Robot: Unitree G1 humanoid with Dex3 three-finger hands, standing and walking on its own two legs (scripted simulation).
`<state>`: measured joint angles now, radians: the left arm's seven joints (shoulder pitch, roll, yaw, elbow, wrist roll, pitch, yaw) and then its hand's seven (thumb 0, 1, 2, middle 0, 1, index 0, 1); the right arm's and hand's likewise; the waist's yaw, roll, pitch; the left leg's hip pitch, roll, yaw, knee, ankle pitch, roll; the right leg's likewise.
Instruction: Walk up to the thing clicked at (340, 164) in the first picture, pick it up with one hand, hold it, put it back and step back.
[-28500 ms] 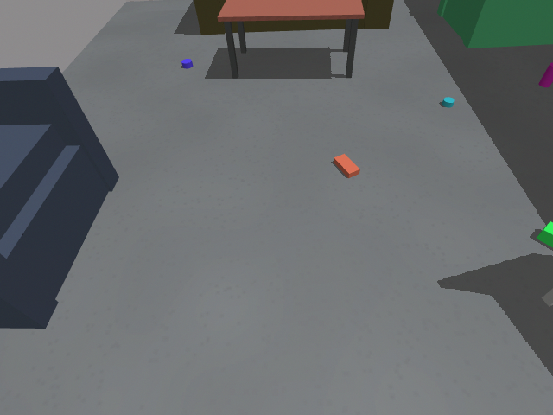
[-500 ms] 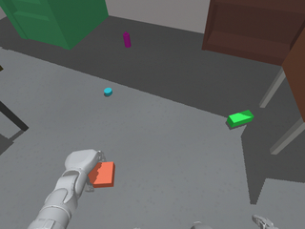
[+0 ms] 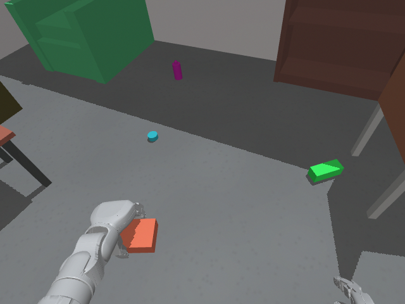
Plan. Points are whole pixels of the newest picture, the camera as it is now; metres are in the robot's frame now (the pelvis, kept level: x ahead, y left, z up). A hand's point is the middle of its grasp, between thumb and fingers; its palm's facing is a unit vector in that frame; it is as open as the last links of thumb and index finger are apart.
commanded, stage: hold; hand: left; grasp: from above
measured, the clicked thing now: (124, 235) +0.30 +0.23 -0.08
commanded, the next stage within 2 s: crouch in 1.38 s
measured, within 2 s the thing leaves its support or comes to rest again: neither
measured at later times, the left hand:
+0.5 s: hand (120, 238) +0.28 +0.21 -0.03, palm faces -0.45 -0.04 -0.89, open 9.5 cm
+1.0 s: hand (120, 235) +0.28 +0.21 -0.02, palm faces -0.46 -0.05 -0.89, open 9.5 cm
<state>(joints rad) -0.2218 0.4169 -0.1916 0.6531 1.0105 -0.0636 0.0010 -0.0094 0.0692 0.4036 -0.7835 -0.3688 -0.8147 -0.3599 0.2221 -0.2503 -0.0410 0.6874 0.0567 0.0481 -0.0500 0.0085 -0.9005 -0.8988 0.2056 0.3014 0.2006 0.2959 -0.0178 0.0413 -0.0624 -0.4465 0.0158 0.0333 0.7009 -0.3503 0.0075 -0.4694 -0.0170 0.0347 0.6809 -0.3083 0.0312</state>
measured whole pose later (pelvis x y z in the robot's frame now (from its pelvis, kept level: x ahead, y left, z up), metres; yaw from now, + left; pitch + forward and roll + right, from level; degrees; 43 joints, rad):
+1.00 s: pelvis +0.00 -0.01 +0.01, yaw +0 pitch +1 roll +0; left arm -0.16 0.42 -0.19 0.53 0.99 -0.07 -0.07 -0.01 0.07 0.40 -0.78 -0.38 -0.81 -0.37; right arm 0.17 -0.25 -0.02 0.67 0.07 0.06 -0.07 0.01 -0.90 -0.90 0.20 0.30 0.20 0.30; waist 0.01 0.06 -0.01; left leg -0.29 0.01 0.04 0.54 -0.27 0.00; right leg -0.33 -0.02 0.04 0.55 -0.25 0.02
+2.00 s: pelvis -0.03 -0.01 -0.07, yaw +1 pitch +17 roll -1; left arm -0.45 0.40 -0.15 1.03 1.19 -0.14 0.30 -0.01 0.09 0.38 -0.78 -0.35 -0.81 -0.34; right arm 0.20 -0.27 -0.07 0.68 0.00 0.07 -0.02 0.01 -0.90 -0.90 0.21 0.30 0.20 0.30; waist -0.06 0.01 -0.13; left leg -0.96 0.02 -0.01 1.13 -0.47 0.00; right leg -0.96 -0.01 0.01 1.09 -0.43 0.03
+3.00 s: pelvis -0.07 +0.00 -0.36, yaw -1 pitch +36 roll -5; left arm -0.78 0.54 0.02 1.30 1.27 -0.19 0.43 -0.01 0.06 0.42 -0.78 -0.38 -0.81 -0.37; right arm 0.13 -0.25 -0.04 0.74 -0.12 -0.06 0.11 0.00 -0.91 -0.90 0.21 0.30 0.20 0.30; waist -0.17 0.01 -0.14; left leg -2.13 -0.01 -0.08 2.20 -0.71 0.00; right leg -2.10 -0.02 -0.02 2.13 -0.67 0.04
